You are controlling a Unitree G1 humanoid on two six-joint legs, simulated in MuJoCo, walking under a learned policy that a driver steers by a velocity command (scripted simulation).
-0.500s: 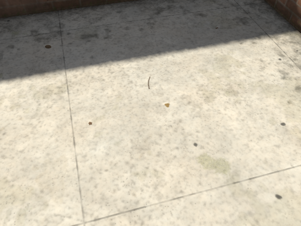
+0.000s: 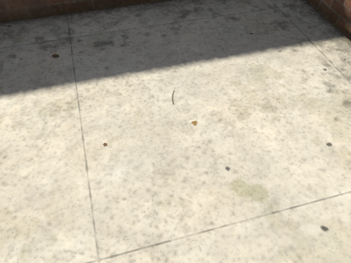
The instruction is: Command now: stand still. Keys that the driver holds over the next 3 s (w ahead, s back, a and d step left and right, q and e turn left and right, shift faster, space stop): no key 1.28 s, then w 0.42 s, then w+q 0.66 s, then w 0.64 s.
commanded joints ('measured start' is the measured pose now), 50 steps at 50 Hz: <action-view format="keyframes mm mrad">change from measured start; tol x2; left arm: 1 19 97 13 -20 0 -7 3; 50 123 59 4 -22 -3 -13 8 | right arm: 1 66 -92 -14 -14 0 -5 -3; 50 156 -52 -10 -6 6 -9 -5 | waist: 1 0 10 8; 50 -2 8 26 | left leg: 1 -106 40 -38 -106 120 9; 15 -118 36 -34 -107 100 11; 50 -123 35 -33 -97 121 14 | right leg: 1 62 -19 16 -52 148 -33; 50 40 -17 15 -43 145 -32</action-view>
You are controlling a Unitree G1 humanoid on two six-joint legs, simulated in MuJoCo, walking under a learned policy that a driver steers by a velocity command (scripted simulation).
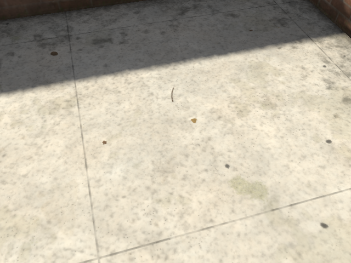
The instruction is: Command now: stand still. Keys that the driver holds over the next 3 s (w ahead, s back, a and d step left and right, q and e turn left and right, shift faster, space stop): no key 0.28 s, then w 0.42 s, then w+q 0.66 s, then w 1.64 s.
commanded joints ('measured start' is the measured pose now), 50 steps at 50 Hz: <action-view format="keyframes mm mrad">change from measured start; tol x32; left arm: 1 50 90 13 -16 0 -4 3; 50 263 192 32 -94 9 -103 -18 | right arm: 1 94 -82 -13 -7 0 -4 -2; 50 -434 -113 -37 -347 31 -76 108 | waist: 1 0 8 30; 50 28 -77 73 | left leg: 1 -104 37 -36 -106 124 13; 14 -105 37 -37 -106 125 15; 19 -108 220 -316 -276 -569 167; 25 -29 278 -302 -280 -209 172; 32 -740 61 -142 851 -105 83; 50 -489 12 80 150 292 117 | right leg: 1 61 -15 12 -53 146 -33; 23 -405 -79 -1 383 -296 -102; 27 117 53 -164 51 -28 -72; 30 483 -367 639 -308 -245 -286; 32 336 -386 613 -331 -376 -284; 50 368 -244 -181 -244 806 -125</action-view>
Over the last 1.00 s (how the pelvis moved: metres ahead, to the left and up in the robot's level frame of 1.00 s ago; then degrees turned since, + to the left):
0.00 0.00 0.00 0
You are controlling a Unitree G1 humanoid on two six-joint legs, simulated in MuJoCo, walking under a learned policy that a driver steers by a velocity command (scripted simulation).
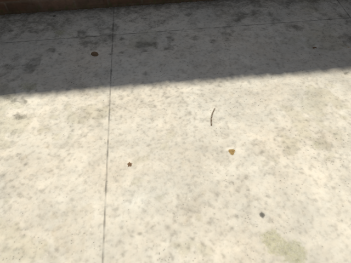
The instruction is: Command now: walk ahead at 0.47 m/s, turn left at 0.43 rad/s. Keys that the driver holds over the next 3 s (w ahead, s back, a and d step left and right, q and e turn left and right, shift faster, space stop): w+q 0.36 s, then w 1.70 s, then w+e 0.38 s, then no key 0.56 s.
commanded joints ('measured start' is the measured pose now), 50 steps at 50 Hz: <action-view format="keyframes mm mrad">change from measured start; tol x32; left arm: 1 12 191 37 -47 1 10 14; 24 -496 172 38 -406 -9 -51 -34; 30 -15 273 89 -296 -10 -46 -42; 50 -43 245 66 -224 -30 16 -23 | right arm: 1 -64 -85 -25 -99 0 -19 20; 4 357 -263 -105 -13 -5 1 -1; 29 452 -74 -16 -89 -1 -13 -54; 50 -66 -116 -20 -239 -9 -29 -12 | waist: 1 -78 -141 40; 6 -211 116 -423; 14 -33 -18 -16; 27 -54 94 -98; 29 -10 -303 -354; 50 -4 -122 35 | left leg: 1 113 -82 81 -2 -98 54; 3 478 -144 78 -57 -101 108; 5 1137 303 -813 -222 -281 394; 14 345 77 -328 -455 25 227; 25 562 118 -408 -265 -112 108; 31 -142 -68 -245 677 -516 -38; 50 80 1 -61 -110 -78 -46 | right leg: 1 -41 -292 -5 184 1170 -81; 3 -129 -268 -25 566 1282 -51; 4 -394 -217 -22 882 953 -18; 5 -828 32 83 1329 -74 48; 6 -929 1 308 1411 -105 1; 25 -661 -60 203 331 359 6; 29 134 -405 752 237 161 -291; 36 -313 -250 449 31 301 -205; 50 -175 -290 288 68 478 -155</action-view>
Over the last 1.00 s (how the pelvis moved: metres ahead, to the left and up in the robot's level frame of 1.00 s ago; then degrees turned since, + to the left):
0.25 -0.04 -0.01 7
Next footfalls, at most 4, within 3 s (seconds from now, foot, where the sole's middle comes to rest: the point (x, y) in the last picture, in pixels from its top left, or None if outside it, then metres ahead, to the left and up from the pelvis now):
0.08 left None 0.24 0.10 -0.76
0.54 right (214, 247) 0.53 -0.06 -0.76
1.08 left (136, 195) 0.72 0.26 -0.76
1.62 right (176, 131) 1.07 0.12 -0.76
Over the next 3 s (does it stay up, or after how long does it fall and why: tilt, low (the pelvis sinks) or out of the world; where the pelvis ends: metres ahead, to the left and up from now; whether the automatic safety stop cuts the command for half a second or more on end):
stays up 1.45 0.34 0.01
